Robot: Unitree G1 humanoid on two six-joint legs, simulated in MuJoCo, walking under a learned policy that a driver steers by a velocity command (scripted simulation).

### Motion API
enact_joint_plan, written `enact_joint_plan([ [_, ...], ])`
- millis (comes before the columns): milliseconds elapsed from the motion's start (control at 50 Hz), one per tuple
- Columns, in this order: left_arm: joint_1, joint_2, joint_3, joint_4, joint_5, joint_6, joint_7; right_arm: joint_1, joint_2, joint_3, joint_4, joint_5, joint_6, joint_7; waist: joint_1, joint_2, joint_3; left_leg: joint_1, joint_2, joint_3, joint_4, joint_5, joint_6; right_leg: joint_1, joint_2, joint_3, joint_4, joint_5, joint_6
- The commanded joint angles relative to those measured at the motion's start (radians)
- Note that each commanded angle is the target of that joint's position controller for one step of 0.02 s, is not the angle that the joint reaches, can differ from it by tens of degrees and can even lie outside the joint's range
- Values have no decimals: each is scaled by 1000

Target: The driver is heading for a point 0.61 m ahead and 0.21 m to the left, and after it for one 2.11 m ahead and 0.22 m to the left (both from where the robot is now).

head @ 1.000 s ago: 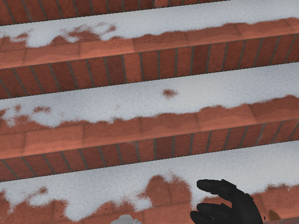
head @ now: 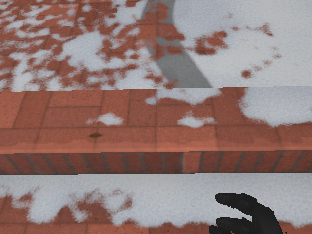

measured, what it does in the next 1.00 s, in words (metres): climbs, turning left: left foot 0.15 m higher, then right foot 0.15 m higher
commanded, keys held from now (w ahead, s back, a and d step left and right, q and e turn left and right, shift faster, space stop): w+q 0.76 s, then q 0.04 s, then e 0.20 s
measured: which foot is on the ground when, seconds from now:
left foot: up 0.00-0.00, down 0.02-0.50, up 0.52-0.98, down 1.00-1.00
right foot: down 0.00-0.02, up 0.04-0.48, down 0.50-1.00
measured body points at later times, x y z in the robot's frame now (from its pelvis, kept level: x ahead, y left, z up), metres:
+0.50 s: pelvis +0.30 +0.01 +0.16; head +0.33 +0.04 +0.61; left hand +0.55 +0.20 +0.12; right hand +0.30 -0.23 +0.03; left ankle +0.14 +0.05 -0.58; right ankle +0.45 -0.05 -0.47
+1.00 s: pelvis +0.54 +0.15 +0.28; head +0.60 +0.18 +0.72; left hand +0.32 +0.27 +0.15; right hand +0.86 +0.19 +0.23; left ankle +0.65 +0.34 -0.31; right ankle +0.46 -0.06 -0.46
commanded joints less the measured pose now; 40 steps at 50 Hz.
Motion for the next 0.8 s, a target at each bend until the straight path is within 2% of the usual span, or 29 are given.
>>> enact_joint_plan([
  [20,-51,295,68,-171,-3,-14,-13,363,-192,-86,46,-21,-18,-2,-195,-211,-375,661,-105,-194,-385,-89,56,-12,-210,71,699,1315,-107],
  [40,-158,195,55,-296,15,-21,-56,363,-322,-132,79,-9,-4,-8,-169,129,-346,867,113,-808,-721,-190,178,-521,14,122,1131,413,-21],
  [60,-197,182,65,-340,61,-22,-77,271,-368,-168,50,-2,17,-18,-143,151,-373,890,229,-1252,-1042,-344,199,-744,122,350,1609,64,10],
  [80,-226,102,49,-410,84,-25,-81,200,-330,-161,60,-13,3,-15,-85,58,-274,827,232,-1157,-1041,-329,162,-893,86,405,1842,116,-2],
  [100,-281,48,26,-443,84,-25,-70,262,-269,-144,141,-12,-19,-13,-60,-57,-128,715,212,-1006,-978,-235,118,-967,67,387,1884,133,-18],
  [120,-312,-12,2,-475,79,-15,-56,297,-204,-129,204,-20,-42,-15,-23,-109,6,594,177,-842,-906,-60,97,-1041,52,370,1898,125,-35],
  [140,-303,-35,-14,-486,78,4,-49,316,-148,-113,252,-26,-58,-9,11,-113,58,538,125,-712,-873,37,71,-1081,49,366,1927,93,-45],
  [160,-265,-63,-32,-487,83,28,-39,338,-131,-108,275,-25,-68,0,36,-96,82,519,77,-582,-841,155,31,-1105,37,366,1921,75,-56],
  [220,-365,-66,-56,-533,83,65,-35,400,-157,-98,302,-15,-100,23,32,-46,112,506,55,-483,-869,208,-16,-1226,19,315,1820,-16,-49],
  [280,-548,-92,-76,-610,81,75,-13,501,-206,-97,320,-26,-123,23,-37,60,74,623,102,-583,-946,261,0,-1425,30,237,2002,-123,-47],
  [320,-673,-93,-92,-674,88,74,-16,549,-221,-102,334,-11,-119,14,-68,43,79,646,78,-579,-998,173,-10,-1432,12,227,1816,-165,-46],
  [340,-746,-98,-95,-710,88,74,-21,589,-221,-107,342,-17,-108,-4,-100,71,70,690,79,-611,-1035,240,21,-1438,14,213,1772,-195,-42],
  [380,-820,-96,-100,-753,91,79,-39,596,-235,-122,305,3,-92,-49,-118,55,12,744,129,-608,-1187,557,68,-1178,0,219,1442,-186,-42],
  [420,-615,-85,-84,-651,65,88,-47,493,-236,-130,253,7,-78,-55,-23,55,-121,693,98,-416,-1076,1235,22,-728,80,115,1189,-217,-92],
  [440,-485,-33,-57,-607,39,94,-35,456,-278,-144,214,1,-87,-52,46,89,-249,714,110,-416,-941,1629,17,-496,129,124,1103,-258,-101],
  [460,-359,32,-24,-575,11,97,-26,420,-336,-167,183,10,-108,-37,116,108,-331,785,141,-464,-782,1782,4,-380,123,172,984,-207,-103],
  [480,-268,104,4,-543,10,90,-17,356,-387,-187,159,30,-131,-13,191,109,-376,815,123,-454,-608,1823,-7,-258,133,191,764,-150,-97],
  [500,-187,167,35,-509,31,77,-8,295,-350,-191,129,22,-163,11,231,65,-399,700,49,-463,-340,1523,-37,-91,60,355,606,-211,-122],
  [520,-193,263,63,-473,46,78,-1,360,-169,-165,64,20,-168,38,129,-308,-400,313,-166,-382,198,191,-128,69,-300,939,366,114,-300],
  [540,-268,199,63,-492,49,94,3,402,-195,-165,45,-32,-159,48,76,-216,-426,218,-128,-413,529,169,-122,-57,-339,1219,175,-124,-348],
  [560,-367,104,43,-457,34,85,5,362,-141,-151,14,-52,-136,43,-9,-109,-239,115,-64,-354,626,274,-120,-189,-307,1119,169,-513,-311],
  [580,-362,16,20,-385,30,71,4,317,-89,-124,-8,-73,-116,31,-45,17,-47,7,-33,-312,679,310,-98,-327,-282,957,200,-621,-252],
  [600,-312,-12,17,-326,50,54,0,281,-68,-105,-18,-74,-98,26,-46,76,11,-27,-25,-340,700,321,-75,-392,-249,799,226,-486,-192],
  [640,-245,-40,13,-209,78,25,-12,286,-28,-76,-30,-39,-50,19,-99,15,56,-96,-34,-371,789,280,-63,-425,-209,579,183,-291,-133],
  [680,-185,-15,20,-149,64,4,-38,233,-12,-59,-65,-25,-23,7,-114,-19,97,-234,-1,-398,784,215,-66,-365,-212,452,136,-141,-92],
  [700,-200,26,28,-153,58,-4,-46,201,-48,-64,-79,-24,-14,5,-124,-2,118,-221,6,-375,673,203,-79,-394,-202,384,83,-123,-87],
  [740,-239,73,32,-163,57,-22,-38,122,-98,-78,-98,-38,-6,14,-119,-8,111,-127,2,-313,513,310,-89,-443,-187,247,31,-38,-79],
  [760,-196,107,39,-153,65,-37,-36,99,-87,-87,-94,-43,-1,3,-98,-52,79,-169,-17,-297,659,306,-82,-371,-225,262,23,88,-105],
  [800,-137,158,55,-139,61,-48,-34,63,-99,-99,-105,-52,-2,-16,-86,-32,80,-276,-3,-293,643,217,-78,-209,-236,215,8,219,-94],
])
